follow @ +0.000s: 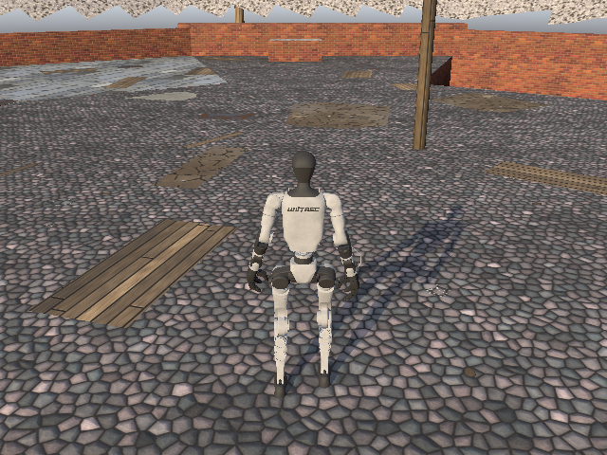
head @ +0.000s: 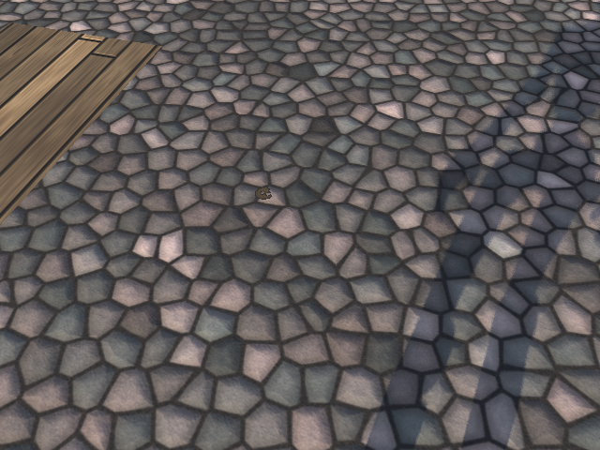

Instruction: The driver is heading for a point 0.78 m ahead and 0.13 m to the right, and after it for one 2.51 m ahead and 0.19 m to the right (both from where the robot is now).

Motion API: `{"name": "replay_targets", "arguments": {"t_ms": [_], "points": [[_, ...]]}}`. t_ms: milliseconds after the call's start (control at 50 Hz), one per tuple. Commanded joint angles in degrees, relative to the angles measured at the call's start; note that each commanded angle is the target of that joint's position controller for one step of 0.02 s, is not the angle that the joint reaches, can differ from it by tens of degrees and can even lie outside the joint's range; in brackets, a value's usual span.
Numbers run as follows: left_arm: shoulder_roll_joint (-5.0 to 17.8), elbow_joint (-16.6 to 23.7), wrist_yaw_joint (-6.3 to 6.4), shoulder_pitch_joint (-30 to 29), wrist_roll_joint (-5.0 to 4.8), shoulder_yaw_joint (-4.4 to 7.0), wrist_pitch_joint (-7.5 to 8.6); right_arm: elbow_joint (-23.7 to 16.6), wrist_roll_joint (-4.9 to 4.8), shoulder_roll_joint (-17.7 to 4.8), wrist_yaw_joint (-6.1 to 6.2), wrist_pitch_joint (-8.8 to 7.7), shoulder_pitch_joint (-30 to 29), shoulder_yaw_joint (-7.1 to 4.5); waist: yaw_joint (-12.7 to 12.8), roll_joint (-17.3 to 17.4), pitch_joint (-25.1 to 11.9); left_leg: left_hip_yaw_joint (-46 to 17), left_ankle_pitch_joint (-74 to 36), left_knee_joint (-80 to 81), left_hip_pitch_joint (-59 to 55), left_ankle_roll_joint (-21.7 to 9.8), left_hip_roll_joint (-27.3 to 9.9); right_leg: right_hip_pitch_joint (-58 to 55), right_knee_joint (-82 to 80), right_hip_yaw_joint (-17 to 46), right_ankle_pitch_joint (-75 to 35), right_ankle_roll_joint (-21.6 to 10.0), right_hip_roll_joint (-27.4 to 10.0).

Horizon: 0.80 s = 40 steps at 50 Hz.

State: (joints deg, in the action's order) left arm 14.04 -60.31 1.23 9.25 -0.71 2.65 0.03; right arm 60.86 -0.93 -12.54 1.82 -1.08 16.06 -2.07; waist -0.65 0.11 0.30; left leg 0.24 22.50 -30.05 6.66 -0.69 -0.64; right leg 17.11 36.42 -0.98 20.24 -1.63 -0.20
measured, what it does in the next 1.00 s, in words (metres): walks ahead: left foot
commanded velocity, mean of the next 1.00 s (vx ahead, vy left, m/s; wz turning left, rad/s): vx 0.43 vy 0.00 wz -0.13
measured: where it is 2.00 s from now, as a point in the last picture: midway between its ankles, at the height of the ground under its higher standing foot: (352, 328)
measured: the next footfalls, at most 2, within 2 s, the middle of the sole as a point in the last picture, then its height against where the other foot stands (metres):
left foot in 0.58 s outside the picture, level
right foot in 1.16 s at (367, 375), level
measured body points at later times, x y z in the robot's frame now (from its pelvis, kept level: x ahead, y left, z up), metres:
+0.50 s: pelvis +0.19 -0.01 +0.00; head +0.22 -0.01 +0.45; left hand +0.11 +0.24 -0.14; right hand +0.42 -0.23 -0.10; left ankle +0.38 +0.13 -0.70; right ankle +0.04 -0.11 -0.73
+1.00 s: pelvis +0.48 +0.03 +0.01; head +0.49 +0.02 +0.46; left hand +0.67 +0.26 -0.11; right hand +0.44 -0.23 -0.14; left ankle +0.40 +0.12 -0.73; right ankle +0.64 -0.16 -0.67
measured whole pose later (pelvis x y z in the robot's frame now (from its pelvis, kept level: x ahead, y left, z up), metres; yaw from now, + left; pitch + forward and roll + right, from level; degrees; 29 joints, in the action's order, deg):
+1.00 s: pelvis +0.48 +0.03 +0.01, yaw -10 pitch +0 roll +2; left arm 14.1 -53.1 -1.0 6.9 -1.2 4.5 2.8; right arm 58.9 0.8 -13.2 1.1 -5.8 18.2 -3.2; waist -2.9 -1.3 0.3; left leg 13.1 14.9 -10.8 -3.4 -2.4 3.3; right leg 40.5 43.2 2.5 -4.2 -2.7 -6.7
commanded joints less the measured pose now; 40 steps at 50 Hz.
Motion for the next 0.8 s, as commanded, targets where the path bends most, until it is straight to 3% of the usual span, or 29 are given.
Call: {"name": "replay_targets", "arguments": {"t_ms": [20,40,80,100,120,140,160,180,200,240,300,360,440,500,540,560,580,600,620,640,660,680,700,720,740,800], "points": [[3.82,4.68,-0.96,-6.91,-0.79,0.68,3.29,-0.96,-0.47,-10.92,0.28,-2.01,3.12,-2.62,-1.30,9.63,11.25,-22.85,12.36,18.35,3.07,-12.35,-18.11,13.23,5.82,-0.52,3.66,-2.13,-1.47],[3.74,4.31,-1.42,-5.56,-1.03,0.76,4.02,-1.21,-0.59,-10.19,0.07,-2.42,2.18,-2.58,-0.12,9.38,10.72,-20.63,7.01,16.59,2.27,-11.54,-17.45,11.73,2.83,-0.67,4.17,-2.77,-1.86],[4.57,0.53,-1.79,3.38,-1.30,1.70,4.63,-2.69,-0.94,-9.63,-0.46,-2.40,-2.16,-2.51,4.54,7.27,7.30,-12.26,-0.98,11.06,9.36,-7.81,-11.89,-5.93,-7.83,-2.99,-2.52,-3.25,0.80],[7.29,-1.54,-1.62,9.77,-0.86,2.89,4.59,-4.01,-0.67,-9.06,-0.60,-2.71,-4.66,-2.26,7.19,2.79,4.48,-6.69,-10.89,1.37,15.01,-5.30,-7.44,-15.95,-10.46,2.24,-4.80,-4.18,-1.19],[13.39,-3.15,-1.65,17.03,-0.89,4.59,4.71,-6.36,-0.12,-5.41,-0.49,-3.35,-5.53,-1.35,8.68,-13.40,0.89,3.00,-7.60,-18.65,26.10,-0.42,1.28,-25.83,-19.22,22.82,-0.41,-10.24,-12.25],[12.15,-3.84,-2.37,20.73,-0.20,3.63,5.34,-7.46,-0.31,-5.40,-0.37,-4.19,-6.36,-1.38,9.24,-16.91,-2.28,-1.90,9.66,-33.28,34.12,0.28,3.84,-30.13,-25.97,41.00,-0.11,-15.81,-21.00],[8.52,-2.71,-2.33,15.74,0.19,2.20,6.10,-7.30,-1.70,-6.87,-0.87,-4.77,-5.79,-1.91,6.03,-9.46,1.11,-6.09,8.25,-40.76,38.49,-1.39,-0.09,-27.69,-24.68,37.45,-0.32,-15.23,-21.97],[6.39,-1.14,-2.43,11.86,0.26,1.51,6.54,-6.73,-2.21,-6.73,-1.41,-5.15,-5.39,-1.88,4.38,-6.46,2.52,-5.90,2.99,-42.03,38.85,-2.97,-2.59,-25.00,-24.47,30.34,-2.17,-13.17,-19.34],[6.01,-0.33,-2.63,9.65,0.21,1.14,6.74,-6.50,-1.98,-6.68,-1.54,-5.35,-5.56,-2.13,3.19,-4.08,3.91,-4.91,-2.22,-39.70,39.45,-3.73,-4.73,-22.96,-25.35,24.90,-4.38,-11.55,-17.53],[3.88,-0.03,-2.57,9.28,0.54,0.10,6.30,-6.41,-0.96,-7.16,-1.81,-4.94,-6.40,-2.89,2.37,-4.23,3.98,-3.25,-8.33,-33.74,35.40,-3.39,-6.75,-19.55,-26.69,15.84,-14.28,-8.96,-13.72],[5.70,-0.73,-1.49,12.72,0.80,0.05,5.55,-7.83,-0.31,-4.85,-2.19,-3.99,-9.97,-2.60,2.76,-3.68,4.32,-0.61,-12.63,-26.01,35.37,-0.73,-6.39,-18.46,-28.46,10.68,-22.87,-9.63,-12.41],[7.41,-0.31,-0.54,13.14,0.94,0.31,5.12,-10.75,-0.26,-3.21,-2.37,-3.81,-17.36,-1.68,3.93,-3.57,6.18,0.79,-19.44,-13.12,33.28,0.61,-5.01,-14.97,-30.45,7.13,-22.78,-9.24,-11.24],[7.53,-1.34,-0.31,16.83,0.21,0.76,4.97,-13.01,-0.73,-3.74,-3.33,-3.89,-23.55,-1.08,5.18,-4.31,8.21,1.99,-24.98,-4.23,29.37,-0.23,-3.23,-14.92,-31.94,4.70,-21.35,-9.08,-12.15],[7.78,-1.65,-0.19,16.91,-0.27,1.35,4.47,-14.38,-0.92,-5.20,-4.19,-4.30,-24.71,-1.27,3.65,-4.30,8.00,0.99,-22.95,-0.91,28.90,-2.56,-2.99,-20.84,-28.94,3.83,-27.00,-8.06,-14.60],[9.18,-1.01,-0.17,15.34,-0.10,1.97,3.97,-13.74,-0.80,-7.70,-4.33,-4.49,-20.13,-2.39,0.22,-5.89,3.65,2.60,-19.68,-0.74,20.71,-4.36,-0.44,-23.24,-22.24,2.74,-43.62,-6.85,-15.05],[9.25,-0.70,-0.16,14.42,0.11,2.04,3.49,-11.86,-0.75,-9.53,-4.11,-4.40,-13.20,-3.54,-3.62,-6.52,-0.82,3.96,-18.51,-1.01,11.66,-5.65,1.55,-22.50,-13.81,1.28,-52.77,-5.79,-13.71],[8.23,-0.12,-0.17,13.94,0.48,1.60,3.12,-8.74,-0.84,-11.83,-3.67,-4.12,-2.92,-4.89,-8.20,-6.10,-6.66,3.26,-18.14,-1.43,-2.43,-7.34,1.32,-16.45,-1.37,-0.39,-52.29,-3.98,-10.95],[4.41,1.18,-0.48,16.75,1.11,0.39,3.19,-6.97,0.37,-15.88,-3.05,-3.98,6.06,-5.91,-8.61,2.47,-14.56,-14.38,-10.62,-0.74,-22.27,-12.17,-11.74,1.63,18.77,-1.76,-31.74,-1.84,-5.74],[-2.61,0.86,-0.95,21.85,0.25,-1.58,4.52,-6.32,0.68,-16.61,-3.54,-4.10,8.16,-5.49,-5.43,15.68,-22.88,-41.87,2.57,10.64,-31.80,-19.02,-23.03,15.93,35.50,4.07,11.82,0.06,4.03],[4.06,1.62,-1.14,15.71,-1.62,0.17,5.79,-6.64,0.14,-11.58,-3.61,-4.60,4.49,-4.07,-6.53,9.88,-16.02,-40.47,6.96,14.63,-25.87,-15.59,-20.81,21.33,41.75,9.89,11.45,-1.18,1.07],[6.71,3.50,-1.01,10.88,-2.78,0.99,6.48,-7.63,0.07,-9.54,-3.43,-5.08,-1.06,-3.36,-4.93,7.69,-7.63,-30.73,3.09,15.84,-16.78,-12.83,-19.63,23.70,41.65,8.18,6.05,-2.25,-1.85],[6.78,3.81,-0.39,8.92,-2.39,1.29,6.59,-8.28,0.50,-8.03,-3.49,-5.61,-5.68,-2.85,-2.73,3.16,-4.28,-23.65,-3.36,17.40,-8.10,-11.28,-17.92,20.71,38.66,7.32,0.38,-2.55,-4.98],[6.18,3.54,0.05,8.71,-1.64,1.90,6.00,-8.17,1.14,-5.93,-3.75,-6.08,-7.92,-2.31,-0.88,2.43,-1.73,-17.36,-8.69,19.17,-1.72,-9.74,-15.67,17.53,35.77,7.31,-2.91,-2.75,-6.79],[4.49,3.08,-0.01,11.07,-1.57,1.94,5.08,-7.68,1.82,-5.02,-3.82,-6.29,-8.76,-2.03,1.06,4.73,-1.85,-13.31,-10.87,20.58,2.05,-9.31,-14.65,13.69,34.16,7.88,-4.73,-2.83,-8.13],[3.07,2.73,-0.08,12.16,-1.66,1.95,4.24,-7.17,1.83,-4.30,-3.82,-6.34,-8.48,-1.92,1.69,4.83,-1.26,-10.45,-12.08,21.76,3.94,-9.28,-13.74,12.34,32.83,7.82,-4.90,-2.87,-8.58],[2.87,4.51,0.13,8.51,-1.53,2.43,2.62,-5.93,1.85,-6.40,-2.75,-6.51,-6.58,-2.32,2.15,3.82,2.13,-4.32,-14.97,24.66,5.90,-9.79,-13.34,17.39,28.70,7.92,-9.22,-2.07,-8.94]]}}
Keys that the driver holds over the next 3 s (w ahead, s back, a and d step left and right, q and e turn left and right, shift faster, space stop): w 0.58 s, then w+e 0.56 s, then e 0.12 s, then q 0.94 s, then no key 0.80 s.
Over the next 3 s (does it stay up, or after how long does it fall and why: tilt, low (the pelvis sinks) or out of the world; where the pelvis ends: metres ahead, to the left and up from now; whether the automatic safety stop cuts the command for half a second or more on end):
stays up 0.83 -0.06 0.01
